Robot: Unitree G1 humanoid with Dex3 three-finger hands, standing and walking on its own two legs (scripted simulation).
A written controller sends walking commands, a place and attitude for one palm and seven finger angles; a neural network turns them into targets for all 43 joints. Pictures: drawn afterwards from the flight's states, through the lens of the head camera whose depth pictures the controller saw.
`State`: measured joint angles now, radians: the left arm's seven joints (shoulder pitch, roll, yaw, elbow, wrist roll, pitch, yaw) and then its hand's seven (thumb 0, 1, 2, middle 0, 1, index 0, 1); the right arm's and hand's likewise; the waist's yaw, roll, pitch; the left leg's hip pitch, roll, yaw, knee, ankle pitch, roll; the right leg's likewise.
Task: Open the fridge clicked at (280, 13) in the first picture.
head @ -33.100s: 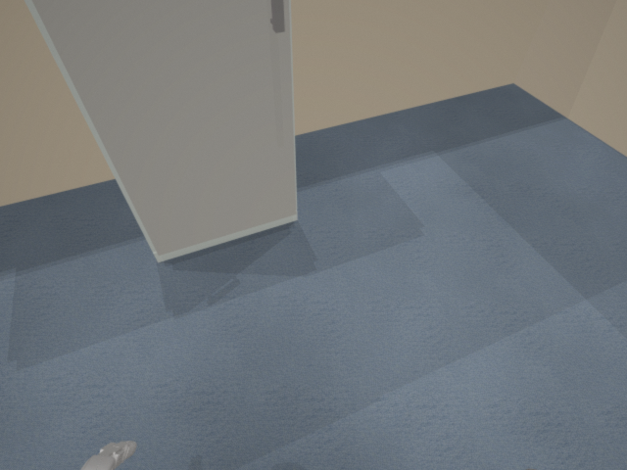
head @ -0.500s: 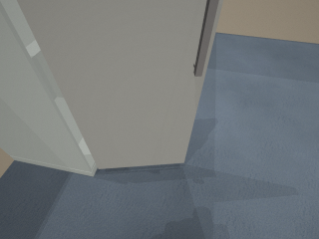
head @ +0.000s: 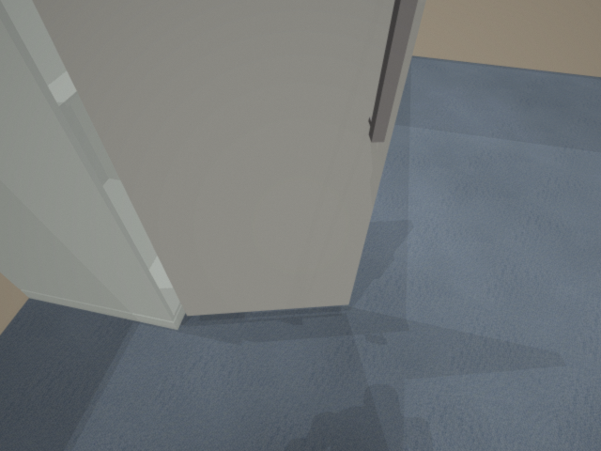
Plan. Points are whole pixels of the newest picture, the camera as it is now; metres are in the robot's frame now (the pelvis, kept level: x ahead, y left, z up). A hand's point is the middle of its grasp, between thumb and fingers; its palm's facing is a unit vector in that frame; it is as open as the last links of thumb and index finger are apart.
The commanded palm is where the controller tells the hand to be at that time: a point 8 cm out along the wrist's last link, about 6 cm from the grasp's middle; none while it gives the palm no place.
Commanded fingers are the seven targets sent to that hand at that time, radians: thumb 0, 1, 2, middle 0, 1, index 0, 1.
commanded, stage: look to check the result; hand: right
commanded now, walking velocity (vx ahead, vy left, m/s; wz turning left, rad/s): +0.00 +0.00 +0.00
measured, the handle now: (394, 30) +0.65 -0.09 +0.25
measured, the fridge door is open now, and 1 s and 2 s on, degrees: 73 73 73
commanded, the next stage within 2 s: stand and wait in 0.12 s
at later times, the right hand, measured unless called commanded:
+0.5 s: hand out of the picture +0.04 -0.20 -0.17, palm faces +0.01 +0.97 -0.25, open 7.4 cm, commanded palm none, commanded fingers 0.00 -0.90 -0.90 0.20 0.30 0.20 0.30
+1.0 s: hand out of the picture +0.06 -0.21 -0.17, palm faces +0.00 +0.96 -0.27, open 7.4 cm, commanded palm none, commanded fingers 0.00 -0.90 -0.90 0.20 0.30 0.20 0.30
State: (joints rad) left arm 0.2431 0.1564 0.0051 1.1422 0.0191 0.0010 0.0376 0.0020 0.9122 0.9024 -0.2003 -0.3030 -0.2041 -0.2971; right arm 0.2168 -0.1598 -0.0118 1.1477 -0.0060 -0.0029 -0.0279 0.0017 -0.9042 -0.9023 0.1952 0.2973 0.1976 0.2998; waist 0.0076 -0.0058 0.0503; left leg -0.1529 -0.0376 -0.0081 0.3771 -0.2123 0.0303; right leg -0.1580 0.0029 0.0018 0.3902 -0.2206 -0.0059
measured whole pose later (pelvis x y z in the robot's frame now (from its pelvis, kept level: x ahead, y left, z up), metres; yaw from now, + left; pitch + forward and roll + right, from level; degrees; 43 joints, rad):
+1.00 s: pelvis +0.00 +0.01 +0.00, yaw +0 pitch -1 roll +0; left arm 0.15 0.26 0.01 1.14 0.02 0.00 0.02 0.00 0.91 0.90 -0.20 -0.30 -0.21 -0.30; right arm 0.13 -0.26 -0.02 1.14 -0.01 -0.01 -0.01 0.00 -0.90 -0.90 0.20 0.30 0.20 0.30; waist 0.01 0.00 0.06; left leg -0.12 -0.04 -0.01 0.32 -0.19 0.04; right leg -0.12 0.00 0.01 0.33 -0.20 0.00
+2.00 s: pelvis +0.02 +0.00 +0.00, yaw +0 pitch -1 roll +0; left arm 0.12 0.29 0.01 1.14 0.02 0.00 0.02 0.00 0.91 0.90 -0.20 -0.30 -0.21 -0.30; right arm 0.11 -0.29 -0.01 1.13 -0.01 -0.01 -0.01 0.00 -0.90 -0.90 0.20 0.30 0.20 0.30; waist 0.01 0.00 0.06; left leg -0.09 -0.04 -0.01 0.29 -0.19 0.04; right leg -0.10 0.00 0.00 0.30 -0.20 0.00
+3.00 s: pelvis +0.01 +0.01 +0.00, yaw +0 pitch -1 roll +0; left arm 0.12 0.31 0.01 1.14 0.01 0.00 0.02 0.00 0.91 0.90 -0.20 -0.30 -0.21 -0.30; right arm 0.11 -0.30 -0.01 1.13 -0.01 -0.02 -0.01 0.00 -0.90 -0.90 0.20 0.30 0.20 0.30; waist 0.01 0.00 0.06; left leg -0.09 -0.05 -0.01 0.28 -0.18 0.04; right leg -0.09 -0.01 0.00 0.29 -0.19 0.01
